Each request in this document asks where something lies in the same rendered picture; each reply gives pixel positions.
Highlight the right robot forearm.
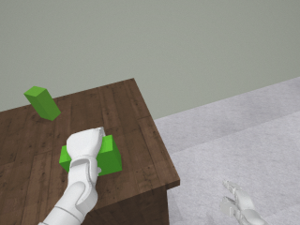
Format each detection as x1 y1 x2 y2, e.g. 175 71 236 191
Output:
239 209 269 225

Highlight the sponge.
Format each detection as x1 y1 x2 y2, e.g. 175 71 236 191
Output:
59 135 123 176

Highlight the table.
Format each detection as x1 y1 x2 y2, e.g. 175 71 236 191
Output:
0 78 181 225

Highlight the left robot forearm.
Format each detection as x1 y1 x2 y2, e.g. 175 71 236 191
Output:
38 156 98 225

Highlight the left robot hand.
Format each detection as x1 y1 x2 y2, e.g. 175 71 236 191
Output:
67 127 106 176

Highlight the right robot hand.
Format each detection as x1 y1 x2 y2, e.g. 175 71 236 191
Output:
219 180 256 224

